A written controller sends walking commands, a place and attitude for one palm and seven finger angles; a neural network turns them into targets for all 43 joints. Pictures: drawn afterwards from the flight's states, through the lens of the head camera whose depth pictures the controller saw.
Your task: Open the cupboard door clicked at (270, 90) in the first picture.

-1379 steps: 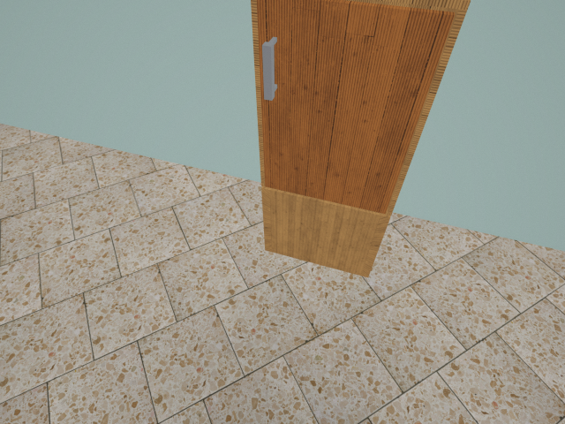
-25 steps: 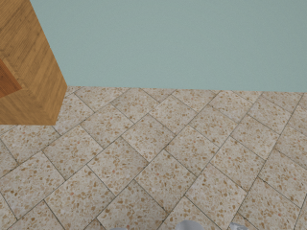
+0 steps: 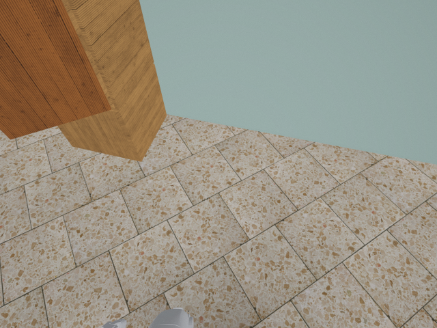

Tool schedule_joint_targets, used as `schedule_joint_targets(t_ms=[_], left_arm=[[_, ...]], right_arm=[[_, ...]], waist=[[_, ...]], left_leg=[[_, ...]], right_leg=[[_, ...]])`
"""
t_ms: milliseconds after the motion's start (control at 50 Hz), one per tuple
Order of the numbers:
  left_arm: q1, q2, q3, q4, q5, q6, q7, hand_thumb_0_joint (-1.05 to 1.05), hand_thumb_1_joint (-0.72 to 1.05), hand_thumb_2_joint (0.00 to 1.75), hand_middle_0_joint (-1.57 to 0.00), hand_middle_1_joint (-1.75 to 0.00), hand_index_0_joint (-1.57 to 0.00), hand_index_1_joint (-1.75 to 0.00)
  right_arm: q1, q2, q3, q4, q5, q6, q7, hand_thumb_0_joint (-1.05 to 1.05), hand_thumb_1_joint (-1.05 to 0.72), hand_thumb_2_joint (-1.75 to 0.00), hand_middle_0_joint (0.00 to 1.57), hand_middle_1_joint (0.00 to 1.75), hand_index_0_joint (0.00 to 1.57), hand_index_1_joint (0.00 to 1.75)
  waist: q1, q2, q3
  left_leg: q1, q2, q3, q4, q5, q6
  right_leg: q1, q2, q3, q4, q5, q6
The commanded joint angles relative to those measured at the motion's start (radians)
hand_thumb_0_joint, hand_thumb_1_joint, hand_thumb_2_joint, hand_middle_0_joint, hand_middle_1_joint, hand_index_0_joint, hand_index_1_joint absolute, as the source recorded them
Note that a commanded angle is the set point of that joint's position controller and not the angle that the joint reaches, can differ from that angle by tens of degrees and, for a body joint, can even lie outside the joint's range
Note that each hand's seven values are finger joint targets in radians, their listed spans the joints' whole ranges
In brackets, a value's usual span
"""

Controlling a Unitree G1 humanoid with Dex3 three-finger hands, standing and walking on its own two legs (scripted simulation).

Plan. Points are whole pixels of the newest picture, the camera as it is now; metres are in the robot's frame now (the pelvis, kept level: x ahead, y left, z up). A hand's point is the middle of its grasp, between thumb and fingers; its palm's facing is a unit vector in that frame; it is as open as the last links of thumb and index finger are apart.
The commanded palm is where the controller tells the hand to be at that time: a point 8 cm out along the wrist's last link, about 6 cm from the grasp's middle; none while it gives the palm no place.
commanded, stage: turn to face it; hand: left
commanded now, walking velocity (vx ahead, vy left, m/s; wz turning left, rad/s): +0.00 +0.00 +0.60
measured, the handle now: out of the picture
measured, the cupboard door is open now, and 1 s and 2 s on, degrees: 40 40 40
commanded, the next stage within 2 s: take the last steps up to it in 0.66 s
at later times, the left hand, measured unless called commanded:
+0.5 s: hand out of the picture +0.05 +0.23 -0.16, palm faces +0.26 -0.93 -0.27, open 7.4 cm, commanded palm none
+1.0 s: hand out of the picture -0.07 +0.18 -0.19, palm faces +0.51 -0.84 -0.19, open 7.3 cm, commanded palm none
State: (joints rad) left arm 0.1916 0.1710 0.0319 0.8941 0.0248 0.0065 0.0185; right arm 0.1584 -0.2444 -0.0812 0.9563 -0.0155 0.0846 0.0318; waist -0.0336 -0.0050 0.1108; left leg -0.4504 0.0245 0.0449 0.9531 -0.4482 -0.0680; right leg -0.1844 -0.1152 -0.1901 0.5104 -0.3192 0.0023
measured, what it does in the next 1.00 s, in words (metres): steps on the spot, turning left: left foot, then right foot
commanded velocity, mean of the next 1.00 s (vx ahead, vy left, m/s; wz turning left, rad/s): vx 0.08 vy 0.04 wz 0.36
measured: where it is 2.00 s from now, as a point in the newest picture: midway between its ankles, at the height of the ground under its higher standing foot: (172, 306)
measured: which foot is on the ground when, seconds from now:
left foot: up 0.00-0.10, down 0.12-0.54, up 0.56-0.96, down 0.98-1.00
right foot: down 0.00-0.12, up 0.14-0.52, down 0.54-0.98, up 1.00-1.00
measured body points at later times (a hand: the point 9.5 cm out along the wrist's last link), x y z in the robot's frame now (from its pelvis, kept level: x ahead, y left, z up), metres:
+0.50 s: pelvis +0.01 +0.00 +0.00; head +0.06 +0.01 +0.44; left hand +0.04 +0.28 -0.14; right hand +0.14 -0.22 -0.15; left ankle +0.01 +0.12 -0.74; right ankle +0.04 -0.13 -0.72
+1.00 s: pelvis +0.02 +0.01 -0.01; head +0.05 +0.04 +0.44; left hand -0.10 +0.22 -0.17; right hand +0.22 -0.17 -0.15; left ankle -0.03 +0.09 -0.74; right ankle +0.04 -0.12 -0.74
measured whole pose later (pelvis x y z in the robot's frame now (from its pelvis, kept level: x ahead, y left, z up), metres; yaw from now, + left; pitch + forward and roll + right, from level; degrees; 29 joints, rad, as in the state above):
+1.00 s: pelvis +0.02 +0.01 -0.01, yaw +27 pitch +1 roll +0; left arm 0.31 0.21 0.07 1.03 0.02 0.00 0.00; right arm 0.15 -0.20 -0.05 0.99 -0.02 0.02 0.02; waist 0.03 -0.05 0.06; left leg -0.24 -0.01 0.08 0.53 -0.32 0.02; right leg -0.22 -0.13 -0.20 0.63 -0.41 0.03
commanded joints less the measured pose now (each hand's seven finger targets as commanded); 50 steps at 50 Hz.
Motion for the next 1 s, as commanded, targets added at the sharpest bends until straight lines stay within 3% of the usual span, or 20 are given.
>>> schedule_joint_targets(t_ms=[0, 60, 80, 100, 120, 160, 240, 420, 480, 500, 520, 540, 600, 640, 740, 840, 920, 940, 960, 980], left_arm=[[0.092, 0.243, 0.079, -0.036, 0.007, -0.020, 0.013, 0.00, 0.90, 0.90, -0.20, -0.30, -0.20, -0.30], [0.068, 0.255, 0.085, -0.043, -0.005, -0.015, 0.005, 0.00, 0.90, 0.90, -0.20, -0.30, -0.20, -0.30], [0.051, 0.237, 0.082, -0.058, -0.013, -0.012, 0.001, 0.00, 0.90, 0.90, -0.20, -0.30, -0.20, -0.30], [0.028, 0.162, 0.063, -0.098, -0.019, -0.006, -0.008, 0.00, 0.90, 0.90, -0.20, -0.30, -0.20, -0.30], [-0.032, 0.150, 0.053, -0.132, -0.008, 0.008, 0.000, 0.00, 0.90, 0.90, -0.20, -0.30, -0.20, -0.30], [-0.073, 0.151, 0.060, -0.105, -0.008, 0.018, 0.006, 0.00, 0.90, 0.90, -0.20, -0.30, -0.20, -0.30], [0.005, 0.148, 0.063, -0.044, -0.003, 0.025, -0.010, 0.00, 0.90, 0.90, -0.20, -0.30, -0.20, -0.30], [0.000, 0.124, 0.047, -0.058, -0.010, 0.017, -0.005, 0.00, 0.90, 0.90, -0.20, -0.30, -0.20, -0.30], [0.095, 0.138, 0.053, -0.031, -0.013, -0.001, 0.001, 0.00, 0.90, 0.90, -0.20, -0.30, -0.20, -0.30], [0.118, 0.193, 0.064, -0.025, -0.004, -0.014, 0.008, 0.00, 0.90, 0.90, -0.20, -0.30, -0.20, -0.30], [0.129, 0.269, 0.079, -0.021, 0.008, -0.021, 0.014, 0.00, 0.90, 0.90, -0.20, -0.30, -0.20, -0.30], [0.116, 0.268, 0.069, -0.030, 0.002, -0.021, 0.014, 0.00, 0.90, 0.90, -0.20, -0.30, -0.20, -0.30], [0.004, 0.179, 0.053, -0.040, -0.004, -0.024, 0.017, 0.00, 0.90, 0.90, -0.20, -0.30, -0.20, -0.30], [0.018, 0.159, 0.046, -0.033, -0.004, -0.033, 0.017, 0.00, 0.90, 0.90, -0.20, -0.30, -0.20, -0.30], [0.128, 0.178, 0.055, 0.027, 0.002, -0.035, 0.019, 0.00, 0.90, 0.90, -0.20, -0.30, -0.20, -0.30], [0.164, 0.212, 0.072, 0.066, 0.006, -0.039, 0.005, 0.00, 0.90, 0.90, -0.20, -0.30, -0.20, -0.30], [0.095, 0.214, 0.081, 0.072, 0.000, -0.033, -0.008, 0.00, 0.90, 0.90, -0.20, -0.30, -0.20, -0.30], [0.077, 0.182, 0.077, 0.057, -0.007, -0.027, -0.016, 0.00, 0.90, 0.90, -0.20, -0.30, -0.20, -0.30], [0.055, 0.113, 0.063, 0.020, -0.012, -0.023, -0.028, 0.00, 0.90, 0.90, -0.20, -0.30, -0.20, -0.30], [-0.051, 0.108, 0.048, -0.018, 0.003, -0.020, -0.023, 0.00, 0.90, 0.90, -0.20, -0.30, -0.20, -0.30]], right_arm=[[-0.099, -0.025, 0.003, -0.111, 0.008, -0.040, 0.003, 0.00, -0.90, -0.90, 0.20, 0.30, 0.20, 0.30], [-0.014, -0.066, -0.006, -0.098, 0.002, -0.050, -0.003, 0.00, -0.90, -0.90, 0.20, 0.30, 0.20, 0.30], [0.058, -0.122, -0.022, -0.083, -0.004, -0.058, -0.005, 0.00, -0.90, -0.90, 0.20, 0.30, 0.20, 0.30], [0.132, -0.238, -0.053, -0.080, -0.012, -0.061, -0.010, 0.00, -0.90, -0.90, 0.20, 0.30, 0.20, 0.30], [0.189, -0.281, -0.058, -0.061, -0.008, -0.053, -0.020, 0.00, -0.90, -0.90, 0.20, 0.30, 0.20, 0.30], [0.119, -0.228, -0.047, -0.078, -0.010, -0.061, -0.044, 0.00, -0.90, -0.90, 0.20, 0.30, 0.20, 0.30], [0.008, -0.167, -0.018, -0.105, -0.011, -0.075, -0.047, 0.00, -0.90, -0.90, 0.20, 0.30, 0.20, 0.30], [0.017, -0.165, -0.024, -0.090, -0.016, -0.058, -0.041, 0.00, -0.90, -0.90, 0.20, 0.30, 0.20, 0.30], [-0.014, -0.142, -0.022, -0.097, -0.005, -0.055, -0.040, 0.00, -0.90, -0.90, 0.20, 0.30, 0.20, 0.30], [-0.006, -0.102, -0.020, -0.100, 0.005, -0.057, -0.035, 0.00, -0.90, -0.90, 0.20, 0.30, 0.20, 0.30], [-0.001, -0.039, -0.008, -0.117, 0.009, -0.059, -0.029, 0.00, -0.90, -0.90, 0.20, 0.30, 0.20, 0.30], [-0.024, -0.073, -0.015, -0.113, 0.001, -0.048, -0.029, 0.00, -0.90, -0.90, 0.20, 0.30, 0.20, 0.30], [0.008, -0.058, -0.017, -0.055, 0.001, -0.030, -0.020, 0.00, -0.90, -0.90, 0.20, 0.30, 0.20, 0.30], [0.009, -0.034, -0.006, -0.038, 0.002, -0.031, -0.018, 0.00, -0.90, -0.90, 0.20, 0.30, 0.20, 0.30], [-0.052, 0.005, 0.012, -0.025, 0.008, -0.038, -0.023, 0.00, -0.90, -0.90, 0.20, 0.30, 0.20, 0.30], [-0.074, -0.007, 0.019, -0.030, 0.005, -0.056, -0.015, 0.00, -0.90, -0.90, 0.20, 0.30, 0.20, 0.30], [0.047, -0.024, 0.019, 0.000, -0.002, -0.079, -0.016, 0.00, -0.90, -0.90, 0.20, 0.30, 0.20, 0.30], [0.122, -0.083, 0.004, 0.018, -0.007, -0.087, -0.022, 0.00, -0.90, -0.90, 0.20, 0.30, 0.20, 0.30], [0.217, -0.185, -0.022, 0.031, -0.023, -0.085, -0.031, 0.00, -0.90, -0.90, 0.20, 0.30, 0.20, 0.30], [0.286, -0.198, -0.021, 0.050, -0.019, -0.079, -0.041, 0.00, -0.90, -0.90, 0.20, 0.30, 0.20, 0.30]], waist=[[0.076, -0.216, -0.131], [0.016, -0.162, -0.171], [-0.031, -0.034, -0.217], [-0.068, 0.286, -0.252], [-0.087, 0.256, -0.253], [-0.057, 0.245, -0.213], [0.022, 0.124, -0.145], [0.014, 0.184, -0.144], [0.065, 0.133, -0.173], [0.075, -0.003, -0.186], [0.077, -0.261, -0.158], [0.084, -0.227, -0.137], [0.017, -0.185, -0.081], [0.018, -0.172, -0.098], [0.068, -0.153, -0.116], [0.094, -0.175, -0.101], [0.019, -0.102, -0.089], [-0.019, 0.056, -0.121], [-0.060, 0.345, -0.129], [-0.096, 0.280, -0.101]], left_leg=[[0.008, -0.022, 0.065, -0.206, -0.011, 0.018], [0.212, -0.041, 0.086, -0.433, 0.167, 0.043], [0.394, 0.037, 0.001, -0.515, 0.366, 0.081], [0.548, 0.320, -0.396, -0.544, 0.726, 0.223], [0.488, 0.416, -0.449, -0.564, 0.803, 0.317], [0.386, 0.323, -0.398, -0.593, 0.610, 0.279], [0.270, 0.213, -0.268, -0.633, 0.500, 0.226], [0.205, 0.182, -0.330, -0.594, 0.466, 0.231], [0.122, 0.123, -0.313, -0.499, 0.428, 0.177], [0.018, 0.049, -0.248, -0.384, 0.306, 0.121], [-0.123, -0.102, -0.082, -0.162, -0.024, 0.047], [-0.100, -0.076, -0.112, 0.059, -0.160, 0.046], [-0.110, -0.023, -0.115, 0.262, 0.002, 0.031], [-0.093, -0.018, -0.085, 0.209, 0.041, 0.018], [-0.025, -0.025, -0.021, -0.058, -0.023, 0.014], [0.014, -0.017, 0.016, -0.215, -0.034, 0.034], [0.307, -0.034, 0.063, -0.525, 0.114, 0.064], [0.474, 0.050, -0.070, -0.607, 0.086, 0.118], [0.597, 0.297, -0.411, -0.676, 0.072, 0.236], [0.536, 0.360, -0.491, -0.734, 0.059, 0.321]], right_leg=[[0.171, -0.247, 0.100, -0.053, 0.696, -0.094], [0.078, -0.234, 0.034, 0.085, 0.632, -0.035], [-0.061, -0.203, -0.007, 0.241, 0.483, 0.012], [-0.352, -0.045, -0.026, 0.489, -0.191, 0.088], [-0.400, -0.017, 0.098, 0.610, -0.381, 0.075], [-0.432, -0.019, 0.191, 0.691, -0.246, 0.074], [-0.355, -0.001, 0.192, 0.625, -0.082, 0.082], [-0.155, 0.087, 0.143, 0.242, -0.111, 0.068], [0.049, 0.091, 0.137, -0.045, 0.080, 0.052], [0.166, -0.023, 0.256, -0.167, 0.111, 0.023], [0.198, -0.274, 0.507, -0.232, 0.218, -0.088], [0.059, -0.366, 0.535, -0.246, 0.251, -0.164], [0.007, -0.212, 0.333, -0.201, 0.371, -0.134], [0.051, -0.178, 0.239, -0.178, 0.491, -0.112], [0.157, -0.199, 0.210, -0.135, 0.682, -0.134], [0.164, -0.263, 0.268, -0.193, 0.346, -0.149], [-0.051, -0.222, 0.183, -0.110, 0.036, -0.081], [-0.206, -0.139, 0.098, 0.058, -0.052, -0.027], [-0.444, 0.011, -0.024, 0.350, -0.274, 0.032], [-0.528, 0.022, 0.068, 0.525, -0.321, 0.018]])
